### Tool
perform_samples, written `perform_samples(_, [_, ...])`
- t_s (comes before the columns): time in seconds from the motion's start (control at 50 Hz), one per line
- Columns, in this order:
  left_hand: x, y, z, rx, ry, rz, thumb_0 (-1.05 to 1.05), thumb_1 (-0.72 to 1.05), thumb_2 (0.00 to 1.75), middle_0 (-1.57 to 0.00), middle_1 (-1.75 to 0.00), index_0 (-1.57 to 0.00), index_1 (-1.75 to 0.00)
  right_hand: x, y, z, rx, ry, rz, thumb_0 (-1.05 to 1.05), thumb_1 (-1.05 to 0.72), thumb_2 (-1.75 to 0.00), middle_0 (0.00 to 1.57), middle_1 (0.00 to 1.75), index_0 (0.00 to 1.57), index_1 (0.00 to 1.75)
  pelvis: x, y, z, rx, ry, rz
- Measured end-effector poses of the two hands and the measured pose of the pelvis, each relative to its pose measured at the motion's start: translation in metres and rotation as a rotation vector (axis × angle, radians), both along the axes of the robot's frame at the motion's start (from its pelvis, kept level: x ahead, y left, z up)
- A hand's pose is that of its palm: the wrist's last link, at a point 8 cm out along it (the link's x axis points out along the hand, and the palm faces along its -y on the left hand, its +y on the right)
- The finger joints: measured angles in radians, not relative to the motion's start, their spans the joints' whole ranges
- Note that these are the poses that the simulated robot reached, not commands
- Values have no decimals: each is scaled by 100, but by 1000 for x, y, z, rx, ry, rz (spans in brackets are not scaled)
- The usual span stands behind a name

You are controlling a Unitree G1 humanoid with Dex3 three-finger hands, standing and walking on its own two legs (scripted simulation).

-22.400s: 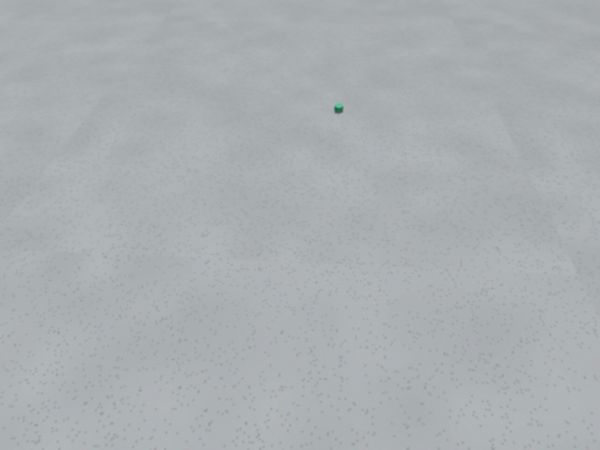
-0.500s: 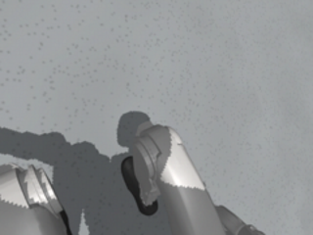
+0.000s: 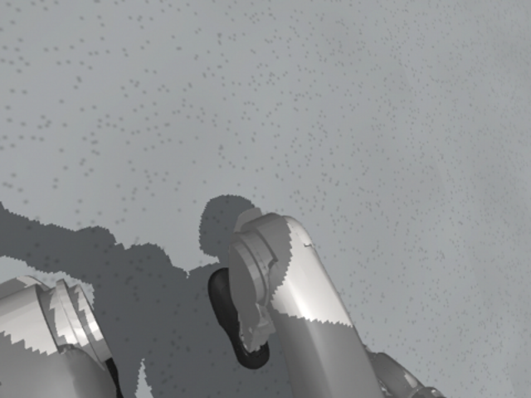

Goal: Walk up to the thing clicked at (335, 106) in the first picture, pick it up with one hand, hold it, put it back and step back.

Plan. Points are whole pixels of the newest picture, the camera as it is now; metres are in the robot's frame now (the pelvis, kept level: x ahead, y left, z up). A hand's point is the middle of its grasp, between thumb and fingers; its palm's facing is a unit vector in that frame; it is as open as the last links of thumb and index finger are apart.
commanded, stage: settle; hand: left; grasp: from above
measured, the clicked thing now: out of the picture +0.45 +0.36 -0.29
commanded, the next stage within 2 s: lift in 0.68 s
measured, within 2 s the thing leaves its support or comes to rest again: leaves its support in 0.02 s
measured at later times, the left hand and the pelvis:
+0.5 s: hand out of the picture +0.43 +0.36 -0.16, palm faces -0.42 -0.13 -0.90, open 6.4 cm; pelvis +0.00 -0.01 +0.01, yaw +4 degrees
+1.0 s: hand out of the picture +0.42 +0.36 -0.11, palm faces -0.43 -0.14 -0.89, open 6.4 cm; pelvis +0.00 -0.01 +0.03, yaw +7 degrees
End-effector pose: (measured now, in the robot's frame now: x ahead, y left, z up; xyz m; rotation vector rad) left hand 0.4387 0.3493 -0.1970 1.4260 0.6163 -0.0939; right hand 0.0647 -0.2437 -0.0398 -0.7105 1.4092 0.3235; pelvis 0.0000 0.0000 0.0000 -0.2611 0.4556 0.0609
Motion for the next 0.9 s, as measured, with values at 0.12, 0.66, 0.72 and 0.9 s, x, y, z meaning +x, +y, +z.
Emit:
perform_samples(0.12, [5, 7, 18, 14, -36, 4, -3, 41, 19, -84, -43, -102, -38, 5, -4, -3, 8, 2, -28, 1, -92, -90, 20, 30, 20, 30, 3, -1, 2, 4, 30, 4])
perform_samples(0.66, [-1, 12, 110, 37, -9, -30, -5, 43, 15, -86, -39, -104, -35, 39, -15, -25, 38, -110, -172, 1, -92, -90, 20, 30, 20, 30, 0, -7, 15, 65, 99, 54])
perform_samples(0.72, [-1, 11, 115, 40, -2, -34, -5, 42, 15, -86, -39, -103, -36, 33, -17, -23, 23, -98, -190, 1, -92, -90, 20, 30, 20, 30, -1, -7, 18, 67, 103, 58])
perform_samples(0.9, [-3, 10, 130, 37, 9, -41, -4, 42, 17, -85, -40, -102, -37, 15, -24, -14, -21, -72, -243, 1, -92, -90, 20, 30, 20, 30, -3, -8, 26, 71, 116, 67])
